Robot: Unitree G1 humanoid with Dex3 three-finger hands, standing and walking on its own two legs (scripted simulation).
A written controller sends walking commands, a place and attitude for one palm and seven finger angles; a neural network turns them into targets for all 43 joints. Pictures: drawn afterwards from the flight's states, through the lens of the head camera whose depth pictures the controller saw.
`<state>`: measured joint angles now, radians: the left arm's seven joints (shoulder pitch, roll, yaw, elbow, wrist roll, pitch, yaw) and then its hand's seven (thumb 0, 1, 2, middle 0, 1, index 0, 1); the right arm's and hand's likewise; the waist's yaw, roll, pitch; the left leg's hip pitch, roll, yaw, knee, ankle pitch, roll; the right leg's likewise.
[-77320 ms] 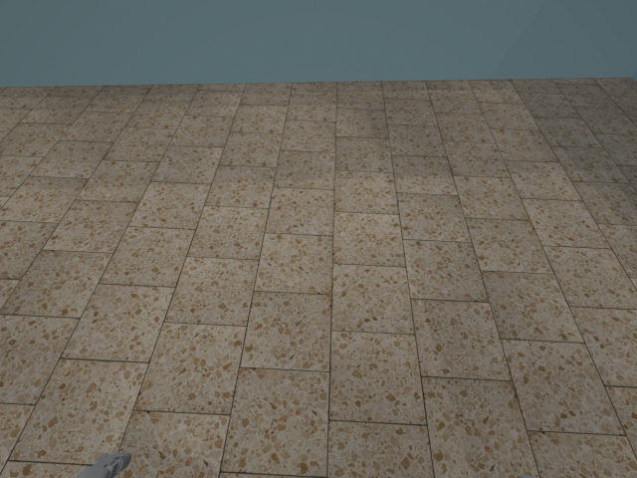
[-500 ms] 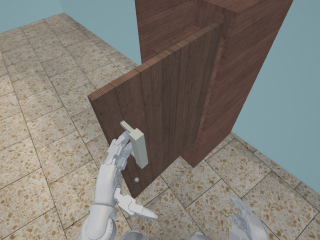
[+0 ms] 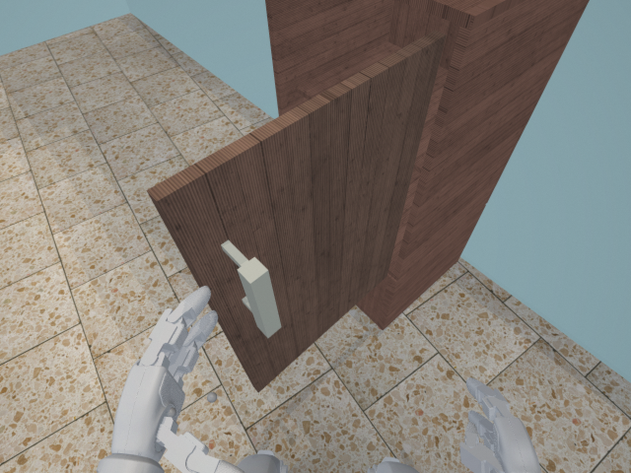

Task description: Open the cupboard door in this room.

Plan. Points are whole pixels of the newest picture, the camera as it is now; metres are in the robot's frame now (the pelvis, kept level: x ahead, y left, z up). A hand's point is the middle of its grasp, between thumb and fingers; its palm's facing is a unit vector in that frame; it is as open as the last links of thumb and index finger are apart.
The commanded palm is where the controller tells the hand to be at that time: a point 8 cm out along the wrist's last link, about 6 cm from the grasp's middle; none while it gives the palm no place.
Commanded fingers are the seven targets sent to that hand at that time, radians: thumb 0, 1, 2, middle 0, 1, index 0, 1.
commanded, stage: slide the hand sideways off the handle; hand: left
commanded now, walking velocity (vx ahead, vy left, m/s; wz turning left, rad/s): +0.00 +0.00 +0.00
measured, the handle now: (251, 290) +0.32 +0.10 +0.07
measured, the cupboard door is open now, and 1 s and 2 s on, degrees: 92 92 92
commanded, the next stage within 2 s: draw the hand back to the body in 0.12 s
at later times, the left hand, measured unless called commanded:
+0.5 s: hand (149, 392) +0.19 +0.17 +0.11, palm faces +0.01 -1.00 -0.06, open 16.3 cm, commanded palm +0.16 +0.23 +0.11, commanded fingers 0.00 -0.50 0.30 -0.15 -0.30 -0.15 -0.30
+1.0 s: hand (46, 371) +0.19 +0.24 +0.15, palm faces +0.25 -0.90 -0.36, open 14.1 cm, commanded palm +0.15 +0.29 +0.18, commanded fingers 0.00 0.20 0.60 -0.17 -0.30 -0.17 -0.30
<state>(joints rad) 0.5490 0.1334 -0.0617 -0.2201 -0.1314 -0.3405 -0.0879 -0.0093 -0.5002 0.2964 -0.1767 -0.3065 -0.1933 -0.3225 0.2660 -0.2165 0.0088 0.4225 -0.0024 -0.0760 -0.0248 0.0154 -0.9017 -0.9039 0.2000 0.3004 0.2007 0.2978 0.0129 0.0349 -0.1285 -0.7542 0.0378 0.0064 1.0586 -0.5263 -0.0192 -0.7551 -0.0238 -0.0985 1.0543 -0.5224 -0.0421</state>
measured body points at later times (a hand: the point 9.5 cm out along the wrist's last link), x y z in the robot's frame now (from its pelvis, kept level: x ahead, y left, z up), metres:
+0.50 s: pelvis +0.00 +0.01 +0.01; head +0.02 +0.00 +0.46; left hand +0.18 +0.22 +0.11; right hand +0.17 -0.20 -0.07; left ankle +0.00 +0.13 -0.67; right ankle +0.00 -0.09 -0.67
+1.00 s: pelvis +0.01 +0.04 +0.05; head +0.00 +0.02 +0.50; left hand +0.17 +0.29 +0.17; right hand +0.19 -0.18 -0.02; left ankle +0.00 +0.13 -0.67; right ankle +0.00 -0.09 -0.67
